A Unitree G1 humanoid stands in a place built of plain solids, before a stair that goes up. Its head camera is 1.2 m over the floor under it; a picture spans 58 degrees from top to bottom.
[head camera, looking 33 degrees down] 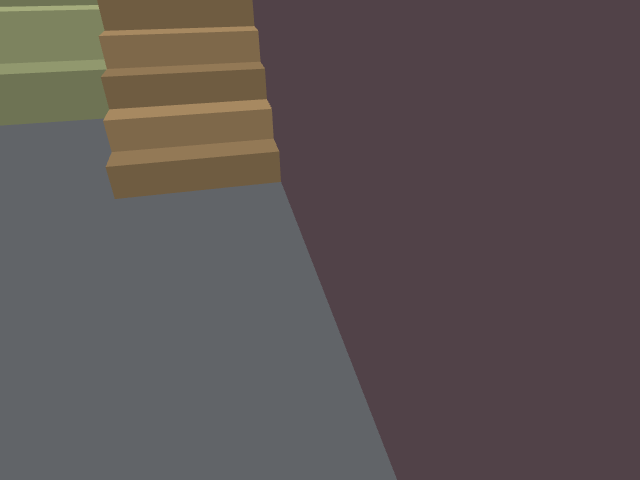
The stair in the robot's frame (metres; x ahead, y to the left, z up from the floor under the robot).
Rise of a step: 0.20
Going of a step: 0.23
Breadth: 1.00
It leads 14 degrees to the left of straight ahead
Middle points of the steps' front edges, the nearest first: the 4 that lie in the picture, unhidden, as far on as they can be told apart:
2.41 0.74 0.21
2.64 0.79 0.40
2.86 0.85 0.60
3.08 0.90 0.80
